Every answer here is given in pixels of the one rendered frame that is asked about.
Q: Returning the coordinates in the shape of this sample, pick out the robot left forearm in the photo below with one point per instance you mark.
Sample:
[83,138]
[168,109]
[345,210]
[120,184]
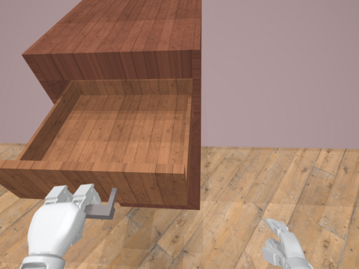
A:
[43,261]

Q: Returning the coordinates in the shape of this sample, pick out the robot right forearm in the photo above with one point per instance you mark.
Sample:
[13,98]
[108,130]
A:
[297,263]

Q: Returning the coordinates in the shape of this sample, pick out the drawer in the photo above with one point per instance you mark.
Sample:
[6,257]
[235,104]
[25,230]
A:
[133,135]

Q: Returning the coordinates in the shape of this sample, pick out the robot right hand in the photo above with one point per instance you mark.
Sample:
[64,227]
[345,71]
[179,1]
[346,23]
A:
[276,252]

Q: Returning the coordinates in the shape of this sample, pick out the cabinet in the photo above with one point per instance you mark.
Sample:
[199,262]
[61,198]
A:
[123,40]

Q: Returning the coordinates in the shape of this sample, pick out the handle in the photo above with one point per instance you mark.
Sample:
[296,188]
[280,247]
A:
[102,211]

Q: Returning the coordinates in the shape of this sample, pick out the robot left hand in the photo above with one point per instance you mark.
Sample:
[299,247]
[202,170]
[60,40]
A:
[59,223]

